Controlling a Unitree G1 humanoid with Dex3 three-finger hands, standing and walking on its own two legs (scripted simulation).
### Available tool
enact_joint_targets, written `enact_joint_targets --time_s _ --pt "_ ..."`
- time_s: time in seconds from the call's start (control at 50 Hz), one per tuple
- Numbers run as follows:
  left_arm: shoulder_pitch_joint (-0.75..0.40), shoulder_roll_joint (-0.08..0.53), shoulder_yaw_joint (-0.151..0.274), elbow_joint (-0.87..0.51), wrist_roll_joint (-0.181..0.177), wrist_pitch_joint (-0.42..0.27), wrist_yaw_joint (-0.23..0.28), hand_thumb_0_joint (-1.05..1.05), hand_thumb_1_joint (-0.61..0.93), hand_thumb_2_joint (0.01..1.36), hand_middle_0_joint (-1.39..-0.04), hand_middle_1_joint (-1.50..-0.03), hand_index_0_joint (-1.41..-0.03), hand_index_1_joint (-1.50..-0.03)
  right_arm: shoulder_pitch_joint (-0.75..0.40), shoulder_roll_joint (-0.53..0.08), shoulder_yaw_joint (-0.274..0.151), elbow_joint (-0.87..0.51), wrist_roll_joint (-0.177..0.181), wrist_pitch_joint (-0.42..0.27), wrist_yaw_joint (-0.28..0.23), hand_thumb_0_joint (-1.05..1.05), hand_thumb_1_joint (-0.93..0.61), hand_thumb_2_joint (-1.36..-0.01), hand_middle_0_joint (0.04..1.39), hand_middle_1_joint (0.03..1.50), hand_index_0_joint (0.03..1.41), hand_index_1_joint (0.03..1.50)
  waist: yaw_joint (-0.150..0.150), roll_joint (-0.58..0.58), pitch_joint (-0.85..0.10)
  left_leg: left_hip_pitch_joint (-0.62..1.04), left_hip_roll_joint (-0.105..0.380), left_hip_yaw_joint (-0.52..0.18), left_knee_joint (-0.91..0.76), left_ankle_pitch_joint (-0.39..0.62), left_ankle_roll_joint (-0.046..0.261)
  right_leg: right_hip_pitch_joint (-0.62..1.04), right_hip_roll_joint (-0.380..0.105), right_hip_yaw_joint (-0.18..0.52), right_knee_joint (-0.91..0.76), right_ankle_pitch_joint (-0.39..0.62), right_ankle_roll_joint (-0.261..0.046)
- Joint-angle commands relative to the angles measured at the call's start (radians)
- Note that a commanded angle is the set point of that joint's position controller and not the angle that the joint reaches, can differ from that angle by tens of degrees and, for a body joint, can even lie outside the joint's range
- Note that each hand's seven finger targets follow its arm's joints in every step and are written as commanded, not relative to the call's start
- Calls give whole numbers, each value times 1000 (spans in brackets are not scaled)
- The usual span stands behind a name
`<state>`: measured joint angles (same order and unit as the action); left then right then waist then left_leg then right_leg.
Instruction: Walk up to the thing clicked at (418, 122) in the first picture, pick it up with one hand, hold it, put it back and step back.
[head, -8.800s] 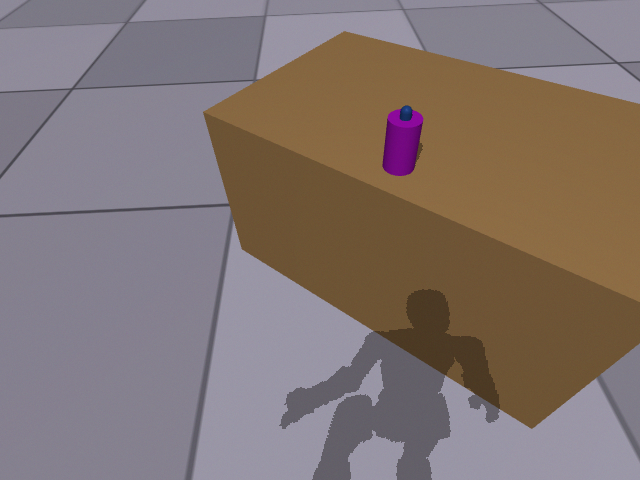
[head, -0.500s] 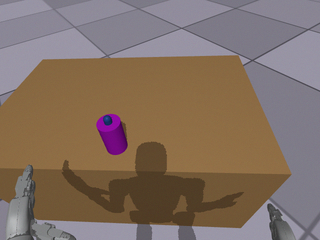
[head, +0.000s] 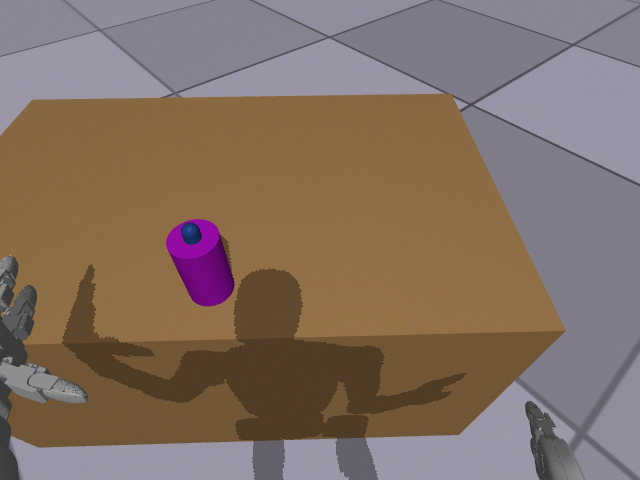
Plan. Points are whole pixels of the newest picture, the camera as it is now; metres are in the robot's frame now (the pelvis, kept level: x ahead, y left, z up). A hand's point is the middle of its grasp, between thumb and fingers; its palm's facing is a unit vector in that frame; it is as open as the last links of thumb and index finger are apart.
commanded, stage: go down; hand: left
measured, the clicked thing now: (201, 259) +0.46 +0.21 -0.03
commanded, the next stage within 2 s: none
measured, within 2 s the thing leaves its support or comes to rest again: neither
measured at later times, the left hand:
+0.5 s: hand (28, 315) +0.31 +0.37 +0.07, palm faces +0.21 -0.98 -0.01, open 17.7 cm
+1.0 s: hand (27, 287) +0.35 +0.39 +0.07, palm faces +0.21 -0.98 +0.02, open 17.7 cm
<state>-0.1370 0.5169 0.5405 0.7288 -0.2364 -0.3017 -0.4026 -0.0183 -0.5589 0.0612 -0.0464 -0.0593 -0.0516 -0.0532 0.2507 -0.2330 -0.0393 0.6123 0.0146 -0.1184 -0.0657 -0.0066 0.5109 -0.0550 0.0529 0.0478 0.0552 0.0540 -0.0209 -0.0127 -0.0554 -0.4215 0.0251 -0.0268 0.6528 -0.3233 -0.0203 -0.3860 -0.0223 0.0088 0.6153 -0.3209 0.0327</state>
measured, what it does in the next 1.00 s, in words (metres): stands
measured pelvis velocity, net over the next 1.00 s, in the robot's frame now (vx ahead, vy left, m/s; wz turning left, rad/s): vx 0.00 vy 0.01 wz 0.00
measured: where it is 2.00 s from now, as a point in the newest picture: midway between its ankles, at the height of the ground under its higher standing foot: outside the picture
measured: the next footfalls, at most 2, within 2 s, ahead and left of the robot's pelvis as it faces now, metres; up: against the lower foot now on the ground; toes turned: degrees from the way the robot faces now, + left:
none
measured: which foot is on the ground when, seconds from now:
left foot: down 0.00-1.00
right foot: down 0.00-1.00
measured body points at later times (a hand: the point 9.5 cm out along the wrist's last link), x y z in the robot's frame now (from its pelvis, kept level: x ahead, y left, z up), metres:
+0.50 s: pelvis -0.01 +0.00 -0.01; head +0.03 +0.03 +0.43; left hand +0.30 +0.42 +0.07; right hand +0.15 -0.25 -0.08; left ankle +0.00 +0.13 -0.72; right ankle -0.01 -0.14 -0.72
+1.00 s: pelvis +0.00 +0.01 -0.03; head +0.06 +0.04 +0.41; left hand +0.34 +0.44 +0.07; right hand +0.15 -0.24 -0.08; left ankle +0.00 +0.13 -0.72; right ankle -0.01 -0.14 -0.72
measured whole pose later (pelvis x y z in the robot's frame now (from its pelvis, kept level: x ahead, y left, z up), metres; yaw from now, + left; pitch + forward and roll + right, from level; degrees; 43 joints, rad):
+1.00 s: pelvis +0.00 +0.01 -0.03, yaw +0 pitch +14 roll -3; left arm -0.46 0.77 0.69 1.02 -0.25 -0.24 -0.61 -0.02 -0.61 0.09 -0.05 -0.05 -0.04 -0.06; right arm 0.31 -0.25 0.06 0.44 0.00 -0.22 -0.09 -0.01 0.52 -0.06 0.05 0.05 0.06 0.05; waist -0.09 -0.03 -0.13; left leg -0.74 0.03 -0.06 0.92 -0.43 -0.02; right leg -0.68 -0.01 -0.01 0.84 -0.41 0.04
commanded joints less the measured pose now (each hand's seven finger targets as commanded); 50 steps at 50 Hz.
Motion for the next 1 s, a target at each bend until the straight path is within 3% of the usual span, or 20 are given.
enact_joint_targets --time_s 0.0,0.02,0.06,0.08,0.12,0.14,0.16,0.18,0.22,0.26,0.38,0.42,0.46,0.52,0.64,0.76,0.82,0.84,0.92,0.98 --pt "-162 313 95 -183 -23 -65 -4 0 -561 70 -45 -36 -41 -45 -57 -140 -48 -167 -4 -53 -14 0 528 -53 50 50 50 50 42 123 -217 101 -15 17 -68 314 8 73 25 -41 -39 255 -45" --pt "-239 301 71 -249 -27 -75 -9 0 -565 72 -47 -41 -42 -50 -50 -122 -37 -147 -4 -52 -14 0 532 -52 50 50 50 50 33 146 -225 117 -12 14 -69 299 5 42 29 -42 -36 232 -48" --pt "-222 343 109 -217 -26 -68 -6 0 -574 76 -50 -45 -44 -55 -71 -192 -96 -204 -5 -60 -28 0 524 -54 50 50 49 50 16 107 -272 136 -12 14 -52 329 10 58 27 -41 -33 265 -40" --pt "-220 328 92 -241 -21 -68 -8 0 -568 74 -51 -45 -47 -53 -12 -155 -71 -133 -5 -54 -24 0 530 -52 50 50 50 50 28 127 -238 124 -17 17 -52 305 11 42 25 -39 -33 250 -42" --pt "-243 328 87 -209 -22 -65 -16 0 -576 77 -51 -49 -47 -58 -49 -163 -80 -142 -3 -59 -27 0 525 -54 50 50 49 50 12 137 -206 106 -18 20 -49 281 10 16 24 -36 -31 231 -41" --pt "-258 349 114 -204 -27 -66 -16 0 -601 78 -52 -56 -50 -63 -80 -186 -90 -180 -5 -67 -30 0 525 -54 50 50 49 50 6 112 -225 100 -13 13 -46 282 12 13 25 -40 -21 232 -40" --pt "-289 364 114 -220 -25 -71 -21 0 -611 80 -51 -57 -49 -65 -54 -164 -76 -166 -3 -68 -29 0 520 -56 50 50 49 50 13 134 -227 102 -13 15 -43 268 11 7 24 -41 -18 220 -42" --pt "-319 359 105 -216 -28 -79 -32 0 -611 81 -51 -64 -51 -71 -50 -152 -65 -166 -5 -69 -29 0 526 -54 50 50 49 50 -2 136 -229 102 -18 20 -33 251 15 -1 23 -36 -18 216 -39" --pt "-347 409 141 -169 -38 -81 -53 0 -597 86 -44 -59 -44 -66 -56 -177 -79 -163 -5 -80 -35 0 527 -54 50 50 49 50 -14 112 -234 86 -20 16 -24 233 20 -7 21 -36 -10 218 -37" --pt "-381 395 120 -141 -49 -85 -85 0 -603 89 -43 -58 -41 -66 -50 -139 -43 -143 -1 -85 -30 0 530 -55 50 50 49 50 -17 120 -229 68 -24 18 -14 221 23 -30 18 -34 -4 210 -37" --pt "-453 485 153 -23 -68 -84 -164 0 -611 79 -45 -48 -42 -58 -63 -170 -34 -183 -5 -112 -38 0 532 -55 49 50 49 50 -30 137 -293 52 -25 9 20 205 25 -66 18 -37 28 194 -38" --pt "-467 492 150 14 -79 -77 -188 0 -611 74 -48 -49 -45 -58 -34 -144 2 -159 -3 -115 -36 0 533 -54 49 50 49 50 -25 139 -271 25 -28 11 30 196 27 -80 18 -36 31 185 -39" --pt "-491 519 156 37 -80 -71 -202 0 -611 67 -50 -50 -48 -58 -56 -193 -29 -209 -5 -134 -43 0 530 -55 49 50 49 50 -40 149 -289 28 -19 -1 34 193 23 -108 25 -44 49 167 -41" --pt "-510 547 170 65 -82 -64 -221 0 -611 69 -49 -49 -47 -58 -62 -178 3 -265 -6 -145 -45 0 535 -54 49 50 49 50 -32 137 -301 5 -21 -3 50 168 24 -118 25 -43 56 145 -39" --pt "-566 604 191 69 -69 -42 -213 0 -611 77 -52 -48 -46 -61 -12 -177 11 -274 -9 -152 -42 0 535 -55 49 50 49 50 -17 193 -323 -33 -17 -8 72 141 15 -171 32 -46 88 95 -46" --pt "-586 620 194 67 -56 -20 -213 0 -611 85 -54 -47 -45 -63 24 -176 11 -264 -10 -156 -43 0 531 -57 49 50 49 50 -26 221 -382 4 -9 -9 122 273 17 -200 34 -49 124 172 -45" --pt "-623 638 195 67 -45 -14 -207 0 -611 86 -50 -44 -42 -59 15 -185 8 -312 -11 -161 -44 0 535 -56 49 50 49 50 -42 229 -386 6 1 -20 117 228 12 -226 40 -57 130 126 -46" --pt "-611 633 200 76 -48 -12 -207 0 -611 91 -49 -45 -40 -61 34 -162 33 -301 -10 -159 -44 0 536 -56 49 50 49 50 -32 209 -369 -16 -4 -15 120 216 15 -219 39 -56 130 125 -46" --pt "-600 672 213 79 -36 4 -200 0 -611 79 -56 -46 -47 -61 56 -200 -2 -321 -11 -156 -50 0 526 -58 49 50 49 50 -37 209 -392 -24 -13 -5 147 238 20 -213 33 -47 139 160 -42" --pt "-614 661 208 85 -37 7 -212 0 -611 78 -57 -52 -51 -65 60 -159 27 -306 -10 -157 -45 0 529 -57 49 50 49 50 -38 212 -387 -26 -11 -6 164 278 21 -233 34 -51 154 182 -42"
